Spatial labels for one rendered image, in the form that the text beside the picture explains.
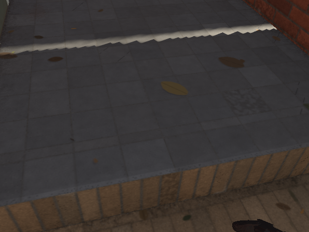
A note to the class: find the right robot hand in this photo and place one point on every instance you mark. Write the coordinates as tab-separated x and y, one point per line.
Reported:
258	225

